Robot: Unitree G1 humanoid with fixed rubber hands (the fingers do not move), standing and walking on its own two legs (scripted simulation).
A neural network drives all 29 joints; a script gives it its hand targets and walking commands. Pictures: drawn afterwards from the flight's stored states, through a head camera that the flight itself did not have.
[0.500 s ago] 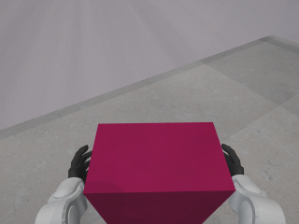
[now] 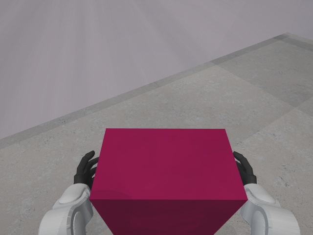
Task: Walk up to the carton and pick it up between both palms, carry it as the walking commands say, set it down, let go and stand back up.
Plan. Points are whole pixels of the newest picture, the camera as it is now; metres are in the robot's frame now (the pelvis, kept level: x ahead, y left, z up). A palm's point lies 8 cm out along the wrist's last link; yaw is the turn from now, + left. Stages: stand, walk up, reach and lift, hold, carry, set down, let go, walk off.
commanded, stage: carry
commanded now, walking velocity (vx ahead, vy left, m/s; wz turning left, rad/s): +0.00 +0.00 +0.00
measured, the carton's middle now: (164, 191) +0.24 +0.00 +0.03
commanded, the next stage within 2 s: hold in 0.42 s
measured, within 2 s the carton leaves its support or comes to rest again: neither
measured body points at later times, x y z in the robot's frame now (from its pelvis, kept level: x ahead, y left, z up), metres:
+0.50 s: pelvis -0.01 +0.00 +0.00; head -0.01 -0.01 +0.45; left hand +0.25 +0.17 +0.05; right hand +0.25 -0.18 +0.03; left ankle +0.03 +0.13 -0.73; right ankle +0.01 -0.12 -0.73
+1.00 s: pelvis -0.01 +0.00 +0.01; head -0.02 +0.00 +0.46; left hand +0.26 +0.17 +0.03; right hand +0.25 -0.17 +0.02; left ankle +0.03 +0.14 -0.73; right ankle +0.01 -0.12 -0.73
